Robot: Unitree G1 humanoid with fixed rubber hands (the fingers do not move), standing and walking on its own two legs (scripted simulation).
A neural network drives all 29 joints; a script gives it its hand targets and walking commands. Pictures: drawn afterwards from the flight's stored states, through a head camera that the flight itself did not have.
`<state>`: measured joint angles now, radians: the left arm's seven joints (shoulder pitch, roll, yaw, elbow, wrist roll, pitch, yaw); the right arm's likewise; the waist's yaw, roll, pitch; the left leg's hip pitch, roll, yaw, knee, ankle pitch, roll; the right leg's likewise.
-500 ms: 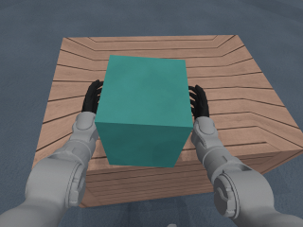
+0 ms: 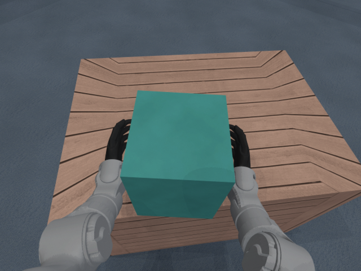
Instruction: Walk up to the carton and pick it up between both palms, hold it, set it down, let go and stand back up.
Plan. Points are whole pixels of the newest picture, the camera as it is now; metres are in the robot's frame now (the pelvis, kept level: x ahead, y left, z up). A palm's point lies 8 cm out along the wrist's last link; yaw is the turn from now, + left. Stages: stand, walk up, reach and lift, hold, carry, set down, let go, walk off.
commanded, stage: reach and lift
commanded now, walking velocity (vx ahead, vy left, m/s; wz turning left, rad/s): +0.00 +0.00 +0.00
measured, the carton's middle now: (178, 160) +0.39 -0.02 -0.02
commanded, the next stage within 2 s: none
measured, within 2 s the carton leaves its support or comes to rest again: leaves its support in 1.96 s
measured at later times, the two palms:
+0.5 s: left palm (116, 153) +0.41 +0.12 +0.01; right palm (240, 160) +0.37 -0.17 +0.01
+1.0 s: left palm (116, 153) +0.41 +0.12 +0.01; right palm (240, 160) +0.37 -0.17 +0.01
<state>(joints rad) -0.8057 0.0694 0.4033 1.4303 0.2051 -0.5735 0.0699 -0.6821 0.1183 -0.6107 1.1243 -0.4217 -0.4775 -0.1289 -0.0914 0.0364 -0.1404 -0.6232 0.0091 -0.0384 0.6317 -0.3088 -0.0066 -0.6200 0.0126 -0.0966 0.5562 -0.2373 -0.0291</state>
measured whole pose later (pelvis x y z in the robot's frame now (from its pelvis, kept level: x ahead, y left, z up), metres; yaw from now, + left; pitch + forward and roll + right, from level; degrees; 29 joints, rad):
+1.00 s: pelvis +0.01 +0.00 +0.01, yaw +0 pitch +18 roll -2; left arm -0.75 0.02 0.44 1.29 0.32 -0.53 0.07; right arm -0.64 0.12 -0.63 1.12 -0.43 -0.54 -0.13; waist -0.07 0.01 -0.13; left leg -0.57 0.02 -0.04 0.50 -0.25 -0.01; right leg -0.55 0.03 -0.09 0.39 -0.16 -0.03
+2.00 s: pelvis +0.00 +0.00 +0.00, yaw +0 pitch +23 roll -2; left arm -0.71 0.09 0.00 1.29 -0.12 -0.46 0.15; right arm -0.60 0.02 -0.16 1.07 -0.04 -0.38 -0.20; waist -0.08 0.08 -0.30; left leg -0.72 0.02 -0.05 0.61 -0.28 -0.01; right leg -0.70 0.02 -0.11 0.50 -0.20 -0.03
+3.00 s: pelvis -0.03 +0.00 +0.02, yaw +0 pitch -1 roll -1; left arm -0.63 -0.04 0.23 0.54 0.17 0.34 0.12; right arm -0.61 0.00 -0.17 0.72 0.07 0.14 -0.15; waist -0.07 -0.03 -0.06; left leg -0.16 0.00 -0.02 0.36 -0.18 0.00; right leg -0.15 0.01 -0.07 0.27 -0.10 -0.02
